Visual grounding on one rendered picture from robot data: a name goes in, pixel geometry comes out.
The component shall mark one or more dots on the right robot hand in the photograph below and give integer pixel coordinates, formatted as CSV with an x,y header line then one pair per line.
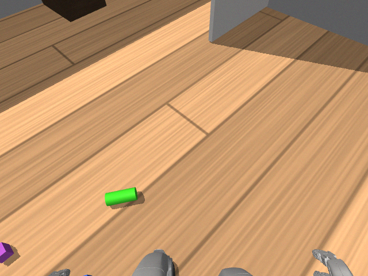
x,y
336,267

